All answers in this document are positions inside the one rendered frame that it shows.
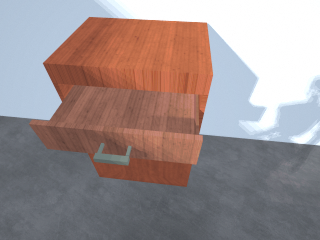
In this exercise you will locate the drawer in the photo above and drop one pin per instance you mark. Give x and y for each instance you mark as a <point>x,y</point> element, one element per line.
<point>160,126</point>

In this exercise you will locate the handle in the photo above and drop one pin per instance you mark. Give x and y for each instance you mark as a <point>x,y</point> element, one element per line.
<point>100,157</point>

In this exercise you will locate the cabinet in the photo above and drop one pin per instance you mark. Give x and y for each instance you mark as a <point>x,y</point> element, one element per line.
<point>137,54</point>

